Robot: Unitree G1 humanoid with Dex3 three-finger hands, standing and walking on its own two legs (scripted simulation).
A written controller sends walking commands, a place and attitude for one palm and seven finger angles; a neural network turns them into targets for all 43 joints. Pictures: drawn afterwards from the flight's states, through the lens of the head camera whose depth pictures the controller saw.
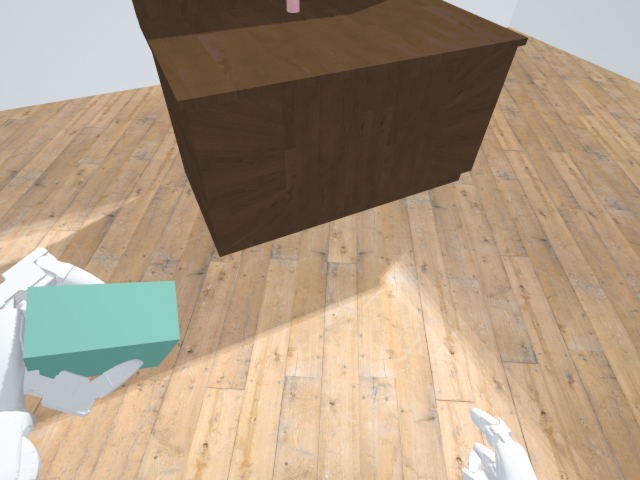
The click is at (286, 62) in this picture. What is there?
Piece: table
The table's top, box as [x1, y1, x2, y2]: [138, 0, 527, 109]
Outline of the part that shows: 138,20 142,32 179,109 185,109 525,44 527,37 442,0 314,0 300,2 300,10 297,13 289,13 286,11 286,4 278,4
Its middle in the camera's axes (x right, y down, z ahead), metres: +0.04 -0.80 +1.51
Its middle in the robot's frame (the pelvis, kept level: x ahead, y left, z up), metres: +1.67 +0.04 -0.05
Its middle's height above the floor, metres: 0.72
